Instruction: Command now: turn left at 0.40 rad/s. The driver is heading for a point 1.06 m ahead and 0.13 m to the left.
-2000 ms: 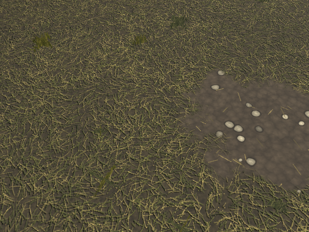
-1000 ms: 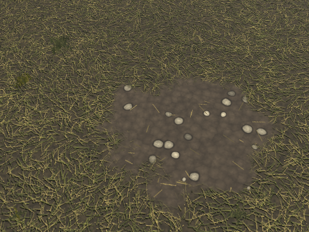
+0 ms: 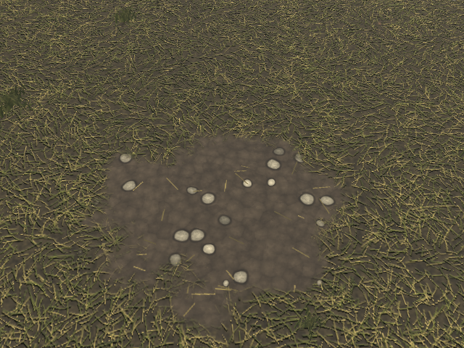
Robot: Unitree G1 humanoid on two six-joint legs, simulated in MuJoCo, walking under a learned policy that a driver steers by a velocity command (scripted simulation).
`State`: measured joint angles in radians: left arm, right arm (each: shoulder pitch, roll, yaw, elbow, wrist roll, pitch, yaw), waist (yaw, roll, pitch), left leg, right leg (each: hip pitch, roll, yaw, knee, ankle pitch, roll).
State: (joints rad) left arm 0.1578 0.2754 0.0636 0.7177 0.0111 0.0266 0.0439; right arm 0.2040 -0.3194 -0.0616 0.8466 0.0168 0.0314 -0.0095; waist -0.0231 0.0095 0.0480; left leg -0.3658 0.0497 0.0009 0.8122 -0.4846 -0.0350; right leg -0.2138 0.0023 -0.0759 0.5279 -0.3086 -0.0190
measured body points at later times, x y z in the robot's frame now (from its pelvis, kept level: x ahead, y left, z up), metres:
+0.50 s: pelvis +0.09 +0.07 +0.02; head +0.10 +0.11 +0.47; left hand +0.22 +0.37 -0.08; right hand +0.18 -0.21 -0.08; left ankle +0.00 +0.12 -0.73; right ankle +0.28 -0.10 -0.67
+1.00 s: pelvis +0.38 +0.08 +0.01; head +0.41 +0.09 +0.46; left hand +0.31 +0.35 -0.11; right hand +0.62 -0.11 -0.08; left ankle +0.47 +0.29 -0.67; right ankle +0.35 -0.02 -0.73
